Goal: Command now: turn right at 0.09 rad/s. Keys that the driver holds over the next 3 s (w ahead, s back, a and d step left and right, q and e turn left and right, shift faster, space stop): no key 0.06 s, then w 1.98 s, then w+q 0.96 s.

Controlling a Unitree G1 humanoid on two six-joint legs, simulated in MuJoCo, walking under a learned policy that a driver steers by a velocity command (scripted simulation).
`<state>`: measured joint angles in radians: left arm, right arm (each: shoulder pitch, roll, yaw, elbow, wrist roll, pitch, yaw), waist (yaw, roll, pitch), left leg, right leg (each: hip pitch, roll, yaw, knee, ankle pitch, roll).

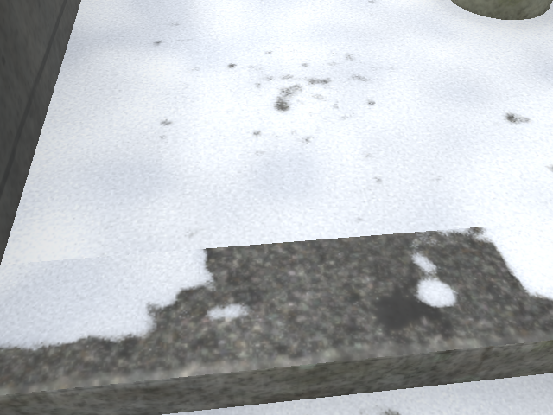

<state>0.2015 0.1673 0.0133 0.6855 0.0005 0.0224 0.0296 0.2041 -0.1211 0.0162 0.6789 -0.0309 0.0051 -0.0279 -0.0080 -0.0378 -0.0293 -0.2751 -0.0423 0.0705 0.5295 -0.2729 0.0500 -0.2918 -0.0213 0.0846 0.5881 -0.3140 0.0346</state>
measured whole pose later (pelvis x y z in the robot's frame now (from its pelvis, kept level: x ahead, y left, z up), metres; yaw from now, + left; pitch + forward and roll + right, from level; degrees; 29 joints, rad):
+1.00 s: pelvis +0.36 -0.01 +0.16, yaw -1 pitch +3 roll +0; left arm 0.07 0.08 -0.09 0.66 -0.01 -0.06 -0.02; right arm 0.55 -0.09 0.06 1.11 -0.04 -0.05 0.05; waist -0.01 -0.04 -0.09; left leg -0.24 -0.02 0.08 0.55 -0.37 0.06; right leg -1.33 0.02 0.15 2.10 -0.03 -0.12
